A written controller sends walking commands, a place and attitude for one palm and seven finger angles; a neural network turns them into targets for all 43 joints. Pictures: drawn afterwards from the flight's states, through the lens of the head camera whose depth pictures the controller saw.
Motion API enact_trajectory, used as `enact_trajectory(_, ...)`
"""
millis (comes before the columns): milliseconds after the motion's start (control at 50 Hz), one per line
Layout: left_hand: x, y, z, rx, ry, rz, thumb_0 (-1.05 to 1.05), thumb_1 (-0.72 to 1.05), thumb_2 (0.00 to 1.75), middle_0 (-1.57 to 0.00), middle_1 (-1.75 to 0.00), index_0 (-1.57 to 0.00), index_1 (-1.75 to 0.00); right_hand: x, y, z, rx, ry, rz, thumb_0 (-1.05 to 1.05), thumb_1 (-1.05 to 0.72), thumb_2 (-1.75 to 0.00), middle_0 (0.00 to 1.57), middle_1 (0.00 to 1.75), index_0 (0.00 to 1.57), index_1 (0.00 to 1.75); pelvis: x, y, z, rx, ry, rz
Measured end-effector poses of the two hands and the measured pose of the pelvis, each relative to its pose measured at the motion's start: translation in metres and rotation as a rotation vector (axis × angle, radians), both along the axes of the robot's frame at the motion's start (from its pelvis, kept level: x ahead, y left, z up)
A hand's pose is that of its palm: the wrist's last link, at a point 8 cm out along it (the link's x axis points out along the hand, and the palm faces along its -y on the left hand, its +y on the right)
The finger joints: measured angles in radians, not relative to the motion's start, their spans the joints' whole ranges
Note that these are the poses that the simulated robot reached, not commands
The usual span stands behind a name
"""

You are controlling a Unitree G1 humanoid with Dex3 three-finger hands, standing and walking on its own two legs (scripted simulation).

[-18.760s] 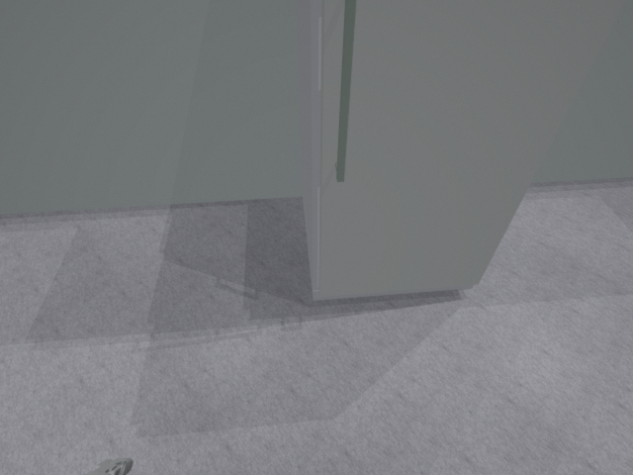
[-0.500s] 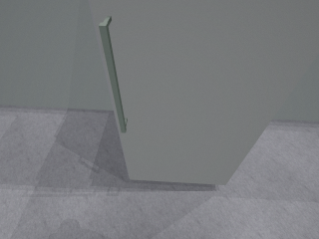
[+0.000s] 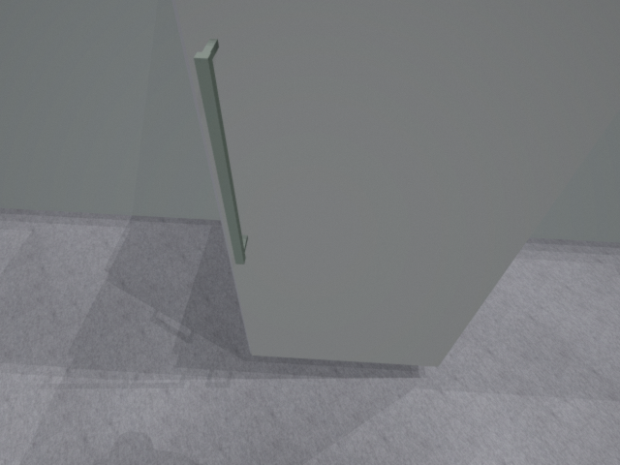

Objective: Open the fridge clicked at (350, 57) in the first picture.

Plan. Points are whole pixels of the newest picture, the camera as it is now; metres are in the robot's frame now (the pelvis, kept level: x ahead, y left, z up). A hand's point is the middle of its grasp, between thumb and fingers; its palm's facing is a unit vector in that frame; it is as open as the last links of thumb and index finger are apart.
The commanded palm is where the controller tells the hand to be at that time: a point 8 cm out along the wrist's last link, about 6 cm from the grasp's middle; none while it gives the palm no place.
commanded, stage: look again from close up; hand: left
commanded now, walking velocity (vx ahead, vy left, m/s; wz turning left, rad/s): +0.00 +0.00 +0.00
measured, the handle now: (229, 175) +0.51 +0.17 +0.09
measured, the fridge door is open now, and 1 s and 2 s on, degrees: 0 0 0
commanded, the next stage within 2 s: raise the hand to about handle height in 0.58 s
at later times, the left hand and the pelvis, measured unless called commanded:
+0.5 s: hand out of the picture -0.01 +0.17 -0.18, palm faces +0.02 -0.98 -0.18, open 7.3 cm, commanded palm none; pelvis +0.00 +0.00 +0.00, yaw +0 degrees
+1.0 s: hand (192, 386) +0.20 +0.16 +0.02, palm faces +0.01 -1.00 +0.00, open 8.0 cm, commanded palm +0.12 +0.24 -0.02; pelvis -0.01 -0.01 -0.04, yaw +1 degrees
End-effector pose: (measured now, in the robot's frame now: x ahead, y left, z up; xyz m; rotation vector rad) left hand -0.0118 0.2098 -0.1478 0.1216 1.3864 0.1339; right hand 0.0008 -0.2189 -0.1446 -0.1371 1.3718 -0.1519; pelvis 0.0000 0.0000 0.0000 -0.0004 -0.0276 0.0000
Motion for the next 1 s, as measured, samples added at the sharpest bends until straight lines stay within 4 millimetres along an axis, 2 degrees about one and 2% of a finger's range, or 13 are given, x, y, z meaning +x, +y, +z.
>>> enact_trajectory(480, -0.002, 0.009, 0.002, 0.012, 0.002, -0.002, 0.00, 0.91, 0.89, -0.20, -0.30, -0.20, -0.29, -0.007, 0.004, 0.000, 0.005, 0.011, 0.000, 0.01, -0.91, -0.90, 0.20, 0.30, 0.19, 0.30, -0.003, 0.003, 0.001, 0.001, 0.001, 0.002)
enact_trajectory(700, -0.002, 0.010, 0.001, 0.019, -0.003, -0.004, 0.00, 0.91, 0.89, -0.20, -0.30, -0.20, -0.29, -0.001, 0.001, 0.001, -0.002, -0.001, 0.007, 0.01, -0.91, -0.90, 0.20, 0.30, 0.20, 0.30, -0.002, 0.003, 0.000, -0.006, 0.000, 0.003)
enact_trajectory(740, 0.025, 0.019, 0.018, 0.043, -0.163, 0.080, 0.01, 0.93, 0.89, -0.20, -0.30, -0.20, -0.30, 0.010, -0.003, 0.005, -0.028, -0.101, 0.010, 0.01, -0.91, -0.90, 0.20, 0.30, 0.20, 0.30, -0.004, 0.004, -0.002, -0.004, -0.006, 0.007)
enact_trajectory(800, 0.088, 0.037, 0.074, 0.137, -0.582, 0.121, 0.03, 0.93, 0.88, -0.20, -0.32, -0.20, -0.31, 0.042, -0.012, 0.014, -0.060, -0.321, 0.029, 0.01, -0.92, -0.90, 0.20, 0.30, 0.20, 0.30, -0.004, 0.004, -0.006, 0.002, -0.004, 0.029)
enact_trajectory(860, 0.149, 0.036, 0.136, 0.139, -0.966, 0.088, 0.03, 0.89, 0.87, -0.20, -0.34, -0.20, -0.33, 0.083, -0.020, 0.024, -0.076, -0.530, 0.052, 0.02, -0.91, -0.90, 0.20, 0.30, 0.20, 0.30, -0.007, 0.005, -0.012, 0.000, 0.002, 0.047)
enact_trajectory(900, 0.179, 0.027, 0.167, 0.101, -1.189, 0.032, 0.02, 0.86, 0.86, -0.20, -0.36, -0.20, -0.35, 0.111, -0.025, 0.034, -0.083, -0.654, 0.069, 0.02, -0.91, -0.90, 0.20, 0.30, 0.20, 0.30, -0.010, 0.004, -0.018, 0.001, 0.028, 0.046)
enact_trajectory(940, 0.196, 0.015, 0.180, 0.021, -1.359, -0.027, 0.01, 0.82, 0.84, -0.20, -0.38, -0.20, -0.37, 0.136, -0.029, 0.045, -0.088, -0.755, 0.089, 0.01, -0.91, -0.90, 0.20, 0.30, 0.20, 0.30, -0.012, 0.001, -0.026, 0.004, 0.066, 0.034)
enact_trajectory(960, 0.199, 0.009, 0.180, -0.025, -1.413, -0.063, 0.01, 0.79, 0.83, -0.20, -0.39, -0.20, -0.39, 0.146, -0.031, 0.051, -0.090, -0.794, 0.099, 0.01, -0.91, -0.90, 0.20, 0.30, 0.20, 0.30, -0.012, -0.002, -0.030, 0.006, 0.079, 0.027)
enact_trajectory(1000, 0.194, 0.001, 0.167, -0.107, -1.443, -0.132, 0.01, 0.75, 0.82, -0.20, -0.42, -0.21, -0.41, 0.165, -0.035, 0.063, -0.098, -0.854, 0.128, 0.01, -0.91, -0.90, 0.20, 0.30, 0.20, 0.30, -0.013, -0.007, -0.038, 0.007, 0.095, 0.021)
